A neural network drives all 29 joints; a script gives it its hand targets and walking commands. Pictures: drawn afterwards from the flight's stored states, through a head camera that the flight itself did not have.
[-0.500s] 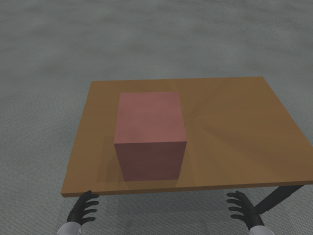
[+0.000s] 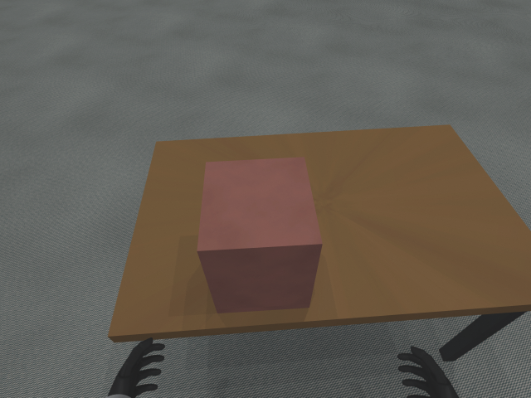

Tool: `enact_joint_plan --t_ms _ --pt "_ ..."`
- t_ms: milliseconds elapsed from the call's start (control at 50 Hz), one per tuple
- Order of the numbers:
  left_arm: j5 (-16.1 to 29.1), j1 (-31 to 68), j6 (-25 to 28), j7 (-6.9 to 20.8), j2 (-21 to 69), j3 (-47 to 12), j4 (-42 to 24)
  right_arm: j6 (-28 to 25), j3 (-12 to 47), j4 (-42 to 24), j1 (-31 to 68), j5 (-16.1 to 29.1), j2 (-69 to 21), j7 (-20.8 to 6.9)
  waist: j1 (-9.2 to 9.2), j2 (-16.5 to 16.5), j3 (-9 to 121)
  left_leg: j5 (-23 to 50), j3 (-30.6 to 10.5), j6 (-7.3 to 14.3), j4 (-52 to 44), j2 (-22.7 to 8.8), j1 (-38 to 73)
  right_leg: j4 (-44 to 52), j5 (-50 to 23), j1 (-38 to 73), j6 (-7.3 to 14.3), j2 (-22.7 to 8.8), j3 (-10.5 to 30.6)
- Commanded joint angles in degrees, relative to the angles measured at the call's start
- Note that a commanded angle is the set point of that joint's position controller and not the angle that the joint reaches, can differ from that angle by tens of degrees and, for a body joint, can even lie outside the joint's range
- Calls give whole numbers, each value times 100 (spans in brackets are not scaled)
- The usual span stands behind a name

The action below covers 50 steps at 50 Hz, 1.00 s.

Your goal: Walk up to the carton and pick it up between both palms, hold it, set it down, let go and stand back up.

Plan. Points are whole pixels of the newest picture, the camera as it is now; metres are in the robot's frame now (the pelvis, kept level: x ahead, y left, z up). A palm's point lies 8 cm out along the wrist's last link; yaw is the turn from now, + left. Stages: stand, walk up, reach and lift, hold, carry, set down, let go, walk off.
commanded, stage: stand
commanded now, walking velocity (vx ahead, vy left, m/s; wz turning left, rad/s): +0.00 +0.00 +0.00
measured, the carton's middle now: (259, 237) +0.44 +0.03 -0.09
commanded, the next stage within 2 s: none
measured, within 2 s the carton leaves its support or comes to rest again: neither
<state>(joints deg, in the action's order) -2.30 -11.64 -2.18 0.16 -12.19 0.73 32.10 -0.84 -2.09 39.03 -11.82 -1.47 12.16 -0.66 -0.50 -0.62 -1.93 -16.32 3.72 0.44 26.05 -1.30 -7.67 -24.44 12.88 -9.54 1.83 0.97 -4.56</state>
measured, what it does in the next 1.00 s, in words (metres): stands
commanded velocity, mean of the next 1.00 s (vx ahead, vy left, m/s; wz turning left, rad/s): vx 0.00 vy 0.00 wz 0.00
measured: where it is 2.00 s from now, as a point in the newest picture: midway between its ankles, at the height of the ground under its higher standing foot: outside the picture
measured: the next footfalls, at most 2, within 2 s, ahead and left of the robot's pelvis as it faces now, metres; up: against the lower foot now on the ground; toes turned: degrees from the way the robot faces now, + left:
none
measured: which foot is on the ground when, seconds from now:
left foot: down 0.00-1.00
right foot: down 0.00-1.00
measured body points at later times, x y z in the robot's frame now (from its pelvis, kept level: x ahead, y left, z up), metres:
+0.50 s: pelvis +0.00 +0.02 +0.00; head +0.00 +0.02 +0.45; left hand +0.09 +0.26 -0.13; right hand +0.06 -0.23 -0.13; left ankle -0.02 +0.11 -0.74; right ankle +0.01 -0.10 -0.74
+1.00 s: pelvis +0.01 +0.04 +0.00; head +0.01 +0.04 +0.45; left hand +0.02 +0.26 -0.15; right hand +0.00 -0.20 -0.15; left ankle -0.02 +0.11 -0.74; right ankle +0.01 -0.10 -0.74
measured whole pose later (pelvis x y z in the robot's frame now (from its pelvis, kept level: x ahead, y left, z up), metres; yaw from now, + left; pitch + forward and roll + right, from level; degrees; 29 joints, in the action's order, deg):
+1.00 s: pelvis +0.01 +0.04 +0.00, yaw +0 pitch -1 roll +0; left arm -1.0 -18.3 0.4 -2.6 -8.8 0.4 59.1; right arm -0.9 -1.4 60.7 -19.5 -0.8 9.5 2.0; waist 0.1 0.2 0.0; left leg -14.0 5.0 3.7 19.3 2.5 -4.7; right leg -21.5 12.1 -8.5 -1.2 -2.3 -3.0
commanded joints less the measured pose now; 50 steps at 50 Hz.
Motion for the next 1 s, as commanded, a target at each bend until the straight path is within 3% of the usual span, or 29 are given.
enact_joint_plan --t_ms 0,60,120,220,280,300,360,380,460,580,620,640,700,760,780,860,980 --pt "5 138 278 12 -424 144 -295 148 -187 -201 -106 17 574 -31 32 230 679 882 -450 46 -312 -504 -383 206 -1630 367 -63 -618 563" --pt "44 -104 301 10 -472 155 -117 135 -187 -113 23 -24 462 -73 -64 218 439 607 -468 64 -421 -476 -440 280 -1287 74 -26 -659 646" --pt "51 -130 312 7 -449 147 16 117 -223 43 -202 -28 539 -76 23 26 282 445 -455 72 -490 -418 -540 350 -954 -73 -21 -648 676" --pt "42 -160 356 -2 -484 166 195 70 -241 199 -247 -20 526 -84 45 4 273 325 -553 133 -674 -431 -585 408 -602 -190 -17 -608 647" --pt "51 -442 369 -38 -490 180 412 43 -241 378 -451 -30 550 -18 17 165 194 389 -622 189 -756 -443 -606 411 -662 -116 -40 -599 640" --pt "53 -482 374 -50 -429 158 475 23 -213 442 -454 -14 485 -23 -7 10 220 408 -562 183 -768 -398 -590 409 -662 -119 -46 -632 681" --pt "62 -598 384 -107 -405 168 689 -5 -191 587 -546 -5 371 31 17 -19 209 542 -594 201 -784 -428 -435 442 -640 -185 -17 -627 680" --pt "92 -666 395 -103 -382 156 752 -3 -200 652 -592 2 476 43 8 109 169 579 -605 213 -817 -417 -443 456 -676 -203 -50 -620 666" --pt "75 -558 411 -124 -446 197 952 -36 -185 862 -664 25 409 75 48 -110 174 809 -588 242 -868 -438 -363 455 -797 -125 -49 -643 637" --pt "103 -813 384 -193 -283 158 1474 -51 -165 1167 -749 21 381 156 24 188 69 962 -628 286 -960 -452 -216 511 -786 -113 -76 -641 634" --pt "101 -902 360 -218 -369 165 1619 -50 -153 1307 -895 30 323 163 78 120 -52 960 -610 285 -1033 -435 -246 523 -808 -152 -81 -674 630" --pt "137 -976 352 -215 -316 158 1723 -66 -103 1373 -851 32 287 171 -7 18 16 980 -613 286 -1009 -446 -207 523 -820 -55 -98 -662 638" --pt "100 -818 343 -236 -271 148 1849 -53 -107 1546 -915 58 285 198 80 9 -72 1095 -579 302 -1064 -438 -238 561 -867 12 -94 -687 634" --pt "93 -896 348 -242 -206 117 2085 -77 -132 1634 -905 39 426 224 53 144 120 1472 -581 319 -1017 -488 159 565 -927 -29 -114 -670 577" --pt "130 -981 354 -244 -123 82 2143 -72 -97 1751 -1036 74 310 226 64 0 5 1641 -565 322 -1001 -462 66 545 -966 -13 -116 -673 578" --pt "127 -970 333 -269 -219 92 2388 -51 -51 1922 -1061 69 283 252 68 16 -19 1929 -593 332 -981 -485 205 474 -954 -45 -117 -684 521" --pt "129 -985 257 -303 22 -15 2719 -20 22 2191 -1214 69 185 290 114 76 -241 1565 -545 308 -1065 -455 40 557 -851 -6 -164 -690 521"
